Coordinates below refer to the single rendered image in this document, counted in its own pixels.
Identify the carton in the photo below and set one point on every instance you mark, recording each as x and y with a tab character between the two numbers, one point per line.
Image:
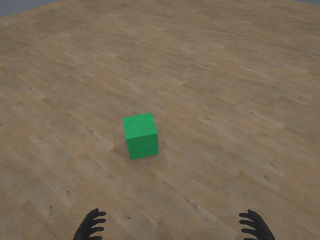
141	135

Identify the right robot hand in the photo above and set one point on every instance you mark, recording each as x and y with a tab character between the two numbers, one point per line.
261	231

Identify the left robot hand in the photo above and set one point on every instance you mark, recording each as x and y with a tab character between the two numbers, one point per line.
85	230

